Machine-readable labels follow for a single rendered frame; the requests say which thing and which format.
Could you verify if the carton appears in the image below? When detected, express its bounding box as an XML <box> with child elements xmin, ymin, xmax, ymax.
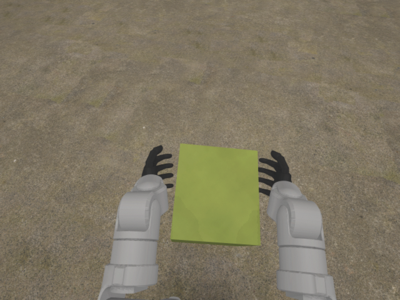
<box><xmin>170</xmin><ymin>143</ymin><xmax>261</xmax><ymax>246</ymax></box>

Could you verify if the right robot hand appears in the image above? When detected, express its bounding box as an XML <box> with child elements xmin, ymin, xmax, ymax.
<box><xmin>258</xmin><ymin>151</ymin><xmax>292</xmax><ymax>196</ymax></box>

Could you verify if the robot left forearm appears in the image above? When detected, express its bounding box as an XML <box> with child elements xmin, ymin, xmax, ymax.
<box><xmin>97</xmin><ymin>174</ymin><xmax>169</xmax><ymax>300</ymax></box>

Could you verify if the robot right forearm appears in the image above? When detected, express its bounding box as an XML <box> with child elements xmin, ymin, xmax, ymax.
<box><xmin>267</xmin><ymin>181</ymin><xmax>337</xmax><ymax>300</ymax></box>

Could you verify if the left robot hand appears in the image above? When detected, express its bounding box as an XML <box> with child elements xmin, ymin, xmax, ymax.
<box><xmin>141</xmin><ymin>145</ymin><xmax>174</xmax><ymax>188</ymax></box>

